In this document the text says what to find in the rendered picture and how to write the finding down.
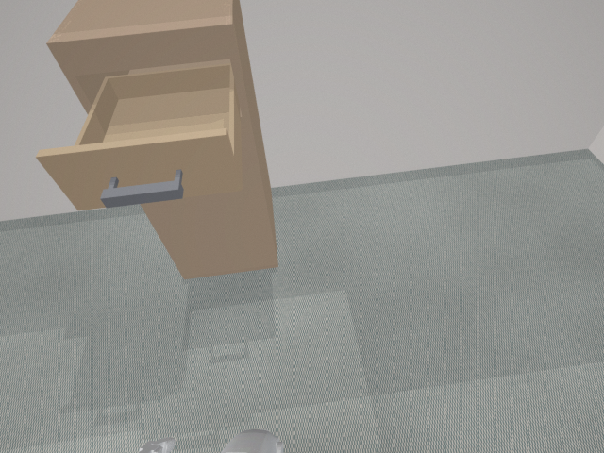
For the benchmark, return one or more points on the drawer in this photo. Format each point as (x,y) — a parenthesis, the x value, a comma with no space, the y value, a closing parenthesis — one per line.
(143,127)

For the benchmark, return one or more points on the robot left thigh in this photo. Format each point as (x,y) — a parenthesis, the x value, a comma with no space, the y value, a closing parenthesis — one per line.
(254,441)

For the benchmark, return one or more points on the handle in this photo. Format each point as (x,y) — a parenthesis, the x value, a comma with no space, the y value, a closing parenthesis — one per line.
(140,194)

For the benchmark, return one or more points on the cabinet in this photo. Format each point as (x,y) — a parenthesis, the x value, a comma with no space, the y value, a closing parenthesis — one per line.
(206,235)

